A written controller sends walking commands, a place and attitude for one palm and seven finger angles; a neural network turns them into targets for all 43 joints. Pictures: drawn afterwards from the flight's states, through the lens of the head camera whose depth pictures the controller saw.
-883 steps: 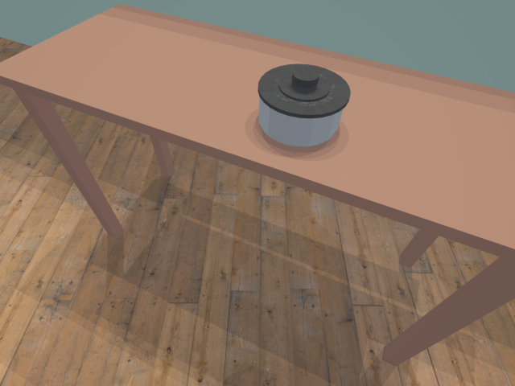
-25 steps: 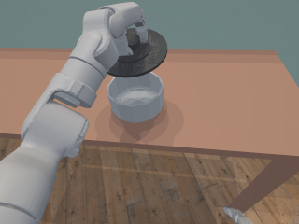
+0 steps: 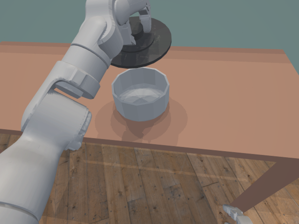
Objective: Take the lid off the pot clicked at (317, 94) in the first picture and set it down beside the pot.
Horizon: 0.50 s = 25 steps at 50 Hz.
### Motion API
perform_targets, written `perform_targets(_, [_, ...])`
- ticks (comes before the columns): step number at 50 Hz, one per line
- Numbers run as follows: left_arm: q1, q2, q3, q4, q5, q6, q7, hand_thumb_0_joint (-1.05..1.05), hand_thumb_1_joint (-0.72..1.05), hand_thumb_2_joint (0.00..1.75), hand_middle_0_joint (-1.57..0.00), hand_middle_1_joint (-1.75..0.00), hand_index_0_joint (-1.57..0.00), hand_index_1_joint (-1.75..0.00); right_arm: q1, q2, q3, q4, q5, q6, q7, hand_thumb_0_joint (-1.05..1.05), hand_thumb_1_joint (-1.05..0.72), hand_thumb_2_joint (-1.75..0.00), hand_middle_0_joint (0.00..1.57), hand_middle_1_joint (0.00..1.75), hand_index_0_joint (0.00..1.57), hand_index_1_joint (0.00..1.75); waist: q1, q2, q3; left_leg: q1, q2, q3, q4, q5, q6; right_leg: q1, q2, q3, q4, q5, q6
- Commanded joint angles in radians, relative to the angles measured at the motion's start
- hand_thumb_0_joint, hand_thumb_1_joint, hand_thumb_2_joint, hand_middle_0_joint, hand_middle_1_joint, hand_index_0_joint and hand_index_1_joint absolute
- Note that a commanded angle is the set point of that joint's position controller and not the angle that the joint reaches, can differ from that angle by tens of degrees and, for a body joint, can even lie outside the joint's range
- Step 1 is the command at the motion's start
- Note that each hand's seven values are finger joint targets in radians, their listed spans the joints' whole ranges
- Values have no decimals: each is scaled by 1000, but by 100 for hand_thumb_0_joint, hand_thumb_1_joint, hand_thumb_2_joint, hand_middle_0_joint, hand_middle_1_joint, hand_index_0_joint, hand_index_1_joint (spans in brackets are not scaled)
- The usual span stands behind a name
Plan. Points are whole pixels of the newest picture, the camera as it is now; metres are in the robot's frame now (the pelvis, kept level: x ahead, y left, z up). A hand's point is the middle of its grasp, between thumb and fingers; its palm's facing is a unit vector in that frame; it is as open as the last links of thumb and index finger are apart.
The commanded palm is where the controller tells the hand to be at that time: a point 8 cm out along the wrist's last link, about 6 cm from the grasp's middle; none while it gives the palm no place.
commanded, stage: move the lid sideways beside the pot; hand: left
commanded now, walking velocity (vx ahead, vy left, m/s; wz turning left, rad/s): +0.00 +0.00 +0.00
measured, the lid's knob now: (132, 30) +0.50 +0.04 +0.27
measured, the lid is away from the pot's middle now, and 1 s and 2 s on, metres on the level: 0.01 0.13 0.24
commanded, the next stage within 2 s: none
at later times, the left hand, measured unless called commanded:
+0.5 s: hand (99, 34) +0.46 +0.11 +0.28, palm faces -0.17 -0.06 -0.98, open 7.9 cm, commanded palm +0.45 +0.11 +0.36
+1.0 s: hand (79, 34) +0.48 +0.16 +0.28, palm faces -0.18 -0.07 -0.98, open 7.9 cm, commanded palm +0.46 +0.16 +0.36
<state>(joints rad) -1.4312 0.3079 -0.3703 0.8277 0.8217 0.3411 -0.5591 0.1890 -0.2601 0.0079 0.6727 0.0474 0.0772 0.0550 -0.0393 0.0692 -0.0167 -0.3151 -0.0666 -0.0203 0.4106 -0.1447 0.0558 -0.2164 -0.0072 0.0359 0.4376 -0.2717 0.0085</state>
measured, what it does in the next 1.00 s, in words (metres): stands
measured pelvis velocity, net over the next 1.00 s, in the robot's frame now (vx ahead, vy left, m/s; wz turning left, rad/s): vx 0.00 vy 0.00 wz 0.02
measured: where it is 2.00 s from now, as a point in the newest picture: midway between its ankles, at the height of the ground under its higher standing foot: outside the picture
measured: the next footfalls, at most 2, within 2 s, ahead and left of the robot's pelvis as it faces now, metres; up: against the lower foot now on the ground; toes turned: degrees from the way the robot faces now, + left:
none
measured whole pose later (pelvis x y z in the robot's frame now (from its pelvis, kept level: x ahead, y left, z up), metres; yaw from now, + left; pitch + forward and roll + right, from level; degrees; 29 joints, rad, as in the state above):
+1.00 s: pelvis +0.00 +0.00 +0.00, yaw +1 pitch +3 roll -1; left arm -1.33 0.55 -0.30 0.74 0.87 0.28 -0.62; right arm 0.20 -0.28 0.01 0.66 0.07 0.14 0.04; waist -0.05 0.05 0.02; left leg -0.32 -0.07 -0.04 0.41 -0.15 0.06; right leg -0.19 -0.01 0.01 0.39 -0.26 0.01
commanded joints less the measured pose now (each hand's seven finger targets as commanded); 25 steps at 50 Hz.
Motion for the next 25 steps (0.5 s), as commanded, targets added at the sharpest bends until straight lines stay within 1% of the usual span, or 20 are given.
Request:
perform_targets(1, [-675,226,116,-207,38,-5,63,0,55,112,-74,-100,-82,-101,-78,-116,-41,-131,4,-47,2,0,-90,-90,20,30,20,30,2,-163,-456,316,-12,-13,18,254,30,25,59,-37,-27,418,-67])
perform_targets(2, [-616,209,116,-177,49,-5,69,0,55,112,-74,-100,-82,-101,-50,-122,-44,-115,0,-33,1,0,-90,-90,20,30,20,30,4,-142,-432,315,0,-11,15,283,26,23,59,-50,-36,426,-68])
perform_targets(3, [-648,280,151,-212,74,-6,70,0,55,112,-74,-100,-82,-101,-63,-122,-40,-129,1,-34,5,0,-90,-90,20,30,20,30,16,-174,-454,292,-8,-13,8,260,24,59,61,-43,-31,413,-67])
perform_targets(4, [-642,295,166,-173,81,-4,71,0,55,112,-74,-100,-82,-101,-75,-123,-38,-128,-1,-28,-1,0,-90,-90,20,30,20,30,16,-202,-433,276,-9,-2,7,243,30,61,58,-40,-37,416,-65])
perform_targets(6, [-638,318,175,-173,86,-4,74,0,55,112,-74,-100,-82,-101,-84,-120,-35,-134,0,-30,-7,0,-90,-90,20,30,20,30,21,-186,-442,267,-10,-1,3,222,31,62,52,-33,-34,399,-64])
perform_targets(7, [-599,283,164,-186,66,-9,73,0,55,112,-74,-100,-82,-101,-61,-125,-41,-129,-5,-24,-6,0,-90,-90,20,30,20,30,18,-137,-450,287,-2,0,8,268,29,64,48,-40,-35,433,-67])
perform_targets(8, [-629,346,192,-273,88,-16,73,0,55,112,-74,-100,-82,-101,-73,-121,-39,-152,-3,-29,0,0,-90,-90,20,30,20,30,32,-136,-514,304,-6,-8,10,290,26,98,50,-30,-24,434,-67])
perform_targets(9, [-607,315,166,-243,92,-15,66,0,55,112,-74,-100,-82,-101,-95,-117,-40,-158,-3,-26,-4,0,-90,-90,20,30,20,30,23,-156,-486,298,-10,0,18,289,33,87,52,-30,-31,446,-66])
perform_targets(11, [-550,326,174,-190,92,-1,54,0,55,112,-74,-100,-82,-101,-87,-125,-40,-153,3,-14,-8,0,-90,-90,20,30,20,30,21,-196,-430,276,-10,6,9,265,34,72,53,-39,-41,434,-60])
perform_targets(12, [-514,281,151,-194,65,-3,46,0,55,112,-74,-100,-82,-101,-63,-133,-47,-144,5,-4,-6,0,-90,-90,20,30,20,30,10,-171,-412,290,-2,6,7,286,33,64,51,-50,-51,451,-58])
perform_targets(13, [-563,316,154,-262,78,-6,40,0,55,112,-74,-100,-82,-101,-87,-129,-42,-164,13,-6,-2,0,-90,-90,20,30,20,30,16,-163,-432,293,-11,6,4,261,30,71,53,-44,-46,421,-56])
perform_targets(14, [-575,307,143,-263,78,-8,35,0,55,112,-74,-100,-82,-101,-96,-128,-42,-167,11,-5,-8,0,-90,-90,20,30,20,30,7,-173,-421,298,-14,6,7,244,36,61,56,-42,-53,413,-55])
perform_targets(16, [-592,336,152,-322,80,-13,30,0,55,112,-74,-100,-82,-101,-95,-130,-44,-171,13,-11,-11,0,-90,-90,20,30,20,30,7,-136,-448,330,-15,1,16,250,38,52,56,-39,-49,410,-55])
perform_targets(17, [-570,285,118,-333,57,-16,25,0,55,112,-74,-100,-82,-101,-77,-133,-49,-166,15,-4,-12,0,-90,-90,20,30,20,30,-7,-109,-445,354,-9,-4,20,278,37,45,56,-48,-56,421,-57])
perform_targets(18, [-618,351,152,-367,77,-20,25,0,55,112,-74,-100,-82,-101,-79,-132,-49,-168,16,-10,-10,0,-90,-90,20,30,20,30,-1,-130,-460,350,-14,-10,17,261,34,50,63,-44,-50,403,-56])
perform_targets(21, [-579,359,155,-312,70,-16,11,0,55,112,-74,-100,-82,-101,-91,-136,-45,-160,20,-8,-16,0,-90,-90,20,30,20,30,-1,-136,-412,325,-20,-11,14,225,37,37,62,-47,-56,389,-55])
perform_targets(22, [-555,312,125,-338,44,-20,8,0,55,112,-74,-100,-82,-101,-75,-145,-50,-154,22,1,-15,0,-90,-90,20,30,20,30,-10,-89,-421,355,-10,-8,12,246,33,34,59,-55,-63,392,-57])
perform_targets(23, [-592,352,139,-369,67,-24,14,0,55,112,-74,-100,-82,-101,-85,-139,-47,-162,24,-7,-11,0,-90,-90,20,30,20,30,-2,-81,-436,348,-19,-17,15,240,30,35,66,-50,-56,373,-60])
perform_targets(24, [-584,357,145,-320,72,-21,12,0,55,112,-74,-100,-82,-101,-92,-143,-46,-151,22,-2,-14,0,-90,-90,20,30,20,30,-9,-94,-399,335,-18,-17,13,217,32,21,68,-53,-62,361,-61])
perform_targets(25, [-601,350,131,-334,73,-23,14,0,55,112,-74,-100,-82,-101,-94,-141,-44,-149,28,-3,-14,0,-90,-90,20,30,20,30,-10,-92,-403,339,-16,-18,7,204,28,13,66,-58,-58,340,-60])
